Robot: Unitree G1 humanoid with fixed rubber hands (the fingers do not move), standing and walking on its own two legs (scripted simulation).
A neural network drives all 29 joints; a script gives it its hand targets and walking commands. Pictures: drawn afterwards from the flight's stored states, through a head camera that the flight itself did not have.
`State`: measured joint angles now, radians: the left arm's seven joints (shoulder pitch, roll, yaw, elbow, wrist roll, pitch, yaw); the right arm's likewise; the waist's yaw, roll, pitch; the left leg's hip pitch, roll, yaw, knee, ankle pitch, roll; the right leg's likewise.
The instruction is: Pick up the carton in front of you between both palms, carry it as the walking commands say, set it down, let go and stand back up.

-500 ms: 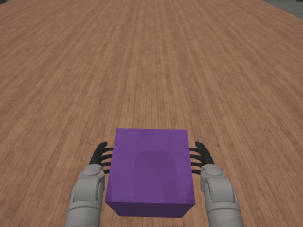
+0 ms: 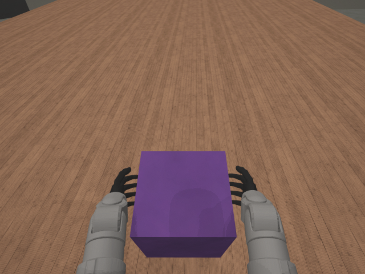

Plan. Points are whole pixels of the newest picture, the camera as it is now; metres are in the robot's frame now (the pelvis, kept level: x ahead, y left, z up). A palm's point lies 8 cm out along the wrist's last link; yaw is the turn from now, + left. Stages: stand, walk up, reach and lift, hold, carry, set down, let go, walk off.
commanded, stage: set down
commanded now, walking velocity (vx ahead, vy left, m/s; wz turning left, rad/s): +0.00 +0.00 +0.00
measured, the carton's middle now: (183, 207) +0.33 +0.00 -0.06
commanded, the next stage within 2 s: none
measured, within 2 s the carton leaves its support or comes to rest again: neither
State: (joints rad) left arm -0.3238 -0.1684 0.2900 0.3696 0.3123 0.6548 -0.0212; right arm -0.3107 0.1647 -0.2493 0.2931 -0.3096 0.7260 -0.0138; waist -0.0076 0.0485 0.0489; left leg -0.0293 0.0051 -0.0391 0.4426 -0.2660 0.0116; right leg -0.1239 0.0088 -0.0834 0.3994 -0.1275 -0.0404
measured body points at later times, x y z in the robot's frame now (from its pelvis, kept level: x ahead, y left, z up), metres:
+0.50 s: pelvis -0.03 +0.03 -0.06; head +0.18 +0.00 +0.34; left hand +0.39 +0.14 -0.14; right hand +0.35 -0.15 -0.15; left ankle +0.00 +0.13 -0.74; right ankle +0.07 -0.09 -0.74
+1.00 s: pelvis -0.04 +0.04 -0.18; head +0.23 +0.03 +0.18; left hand +0.46 +0.15 -0.27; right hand +0.40 -0.15 -0.28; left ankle +0.00 +0.13 -0.74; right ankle +0.07 -0.10 -0.74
